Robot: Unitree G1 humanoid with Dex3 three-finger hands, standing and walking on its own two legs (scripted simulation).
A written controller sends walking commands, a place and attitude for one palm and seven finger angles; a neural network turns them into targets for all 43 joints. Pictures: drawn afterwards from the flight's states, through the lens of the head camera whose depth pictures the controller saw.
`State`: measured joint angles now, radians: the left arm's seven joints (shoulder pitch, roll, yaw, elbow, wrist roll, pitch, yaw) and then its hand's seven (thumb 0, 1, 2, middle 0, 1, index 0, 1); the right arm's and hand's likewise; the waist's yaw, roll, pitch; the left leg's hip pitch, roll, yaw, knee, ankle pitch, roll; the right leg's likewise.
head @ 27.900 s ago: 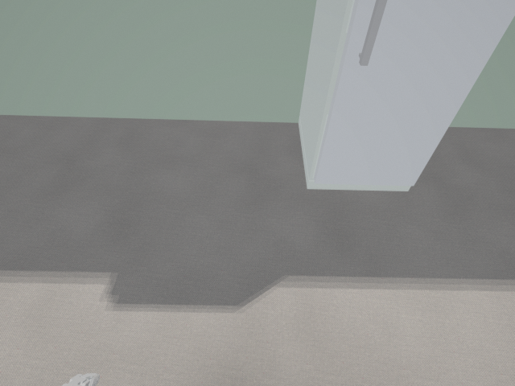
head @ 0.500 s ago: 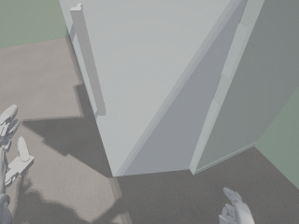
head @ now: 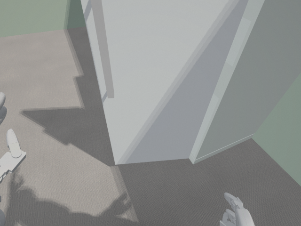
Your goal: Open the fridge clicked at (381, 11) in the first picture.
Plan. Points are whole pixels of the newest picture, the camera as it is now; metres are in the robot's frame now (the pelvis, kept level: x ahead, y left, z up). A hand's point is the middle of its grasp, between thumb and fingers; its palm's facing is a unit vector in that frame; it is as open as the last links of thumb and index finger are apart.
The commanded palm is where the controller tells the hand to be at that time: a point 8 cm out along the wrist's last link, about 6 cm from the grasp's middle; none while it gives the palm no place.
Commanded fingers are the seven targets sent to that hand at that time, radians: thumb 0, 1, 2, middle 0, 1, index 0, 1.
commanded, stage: step back with the hand held close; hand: left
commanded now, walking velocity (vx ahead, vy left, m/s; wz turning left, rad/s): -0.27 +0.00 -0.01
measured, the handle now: (104, 50) +0.59 +0.20 +0.18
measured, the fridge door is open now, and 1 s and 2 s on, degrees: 71 71 71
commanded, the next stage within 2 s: stop stepping back and stand still in 0.52 s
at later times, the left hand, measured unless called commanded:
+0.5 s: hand out of the picture +0.09 +0.29 +0.18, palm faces +0.51 -0.77 -0.40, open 7.5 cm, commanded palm +0.02 +0.32 +0.19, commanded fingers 0.00 0.90 0.90 -0.20 -0.30 -0.20 -0.30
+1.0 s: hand out of the picture -0.01 +0.29 +0.18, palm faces +0.38 -0.83 -0.40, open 7.5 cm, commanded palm -0.07 +0.33 +0.19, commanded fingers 0.00 0.90 0.90 -0.20 -0.30 -0.20 -0.30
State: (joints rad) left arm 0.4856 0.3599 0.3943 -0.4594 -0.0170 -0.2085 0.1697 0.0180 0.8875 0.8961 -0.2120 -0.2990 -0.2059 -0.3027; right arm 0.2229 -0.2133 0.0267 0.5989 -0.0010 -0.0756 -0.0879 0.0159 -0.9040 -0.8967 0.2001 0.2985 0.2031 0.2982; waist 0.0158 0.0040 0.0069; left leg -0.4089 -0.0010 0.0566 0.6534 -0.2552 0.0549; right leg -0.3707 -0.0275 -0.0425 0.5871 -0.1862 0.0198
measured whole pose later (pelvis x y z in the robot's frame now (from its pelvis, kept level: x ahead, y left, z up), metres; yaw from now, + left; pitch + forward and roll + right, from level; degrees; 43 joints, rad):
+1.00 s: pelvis -0.23 +0.03 +0.02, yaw -3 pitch -1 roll -2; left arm 0.56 0.43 0.41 -0.50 -0.05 -0.13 0.16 0.02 0.89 0.90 -0.21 -0.30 -0.21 -0.30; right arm 0.26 -0.18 0.02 0.62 -0.02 -0.13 -0.08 0.02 -0.90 -0.90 0.20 0.30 0.20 0.30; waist -0.02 -0.05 -0.03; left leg -0.32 0.01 0.09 0.39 -0.14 0.03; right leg -0.19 0.07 -0.06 0.55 -0.46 -0.03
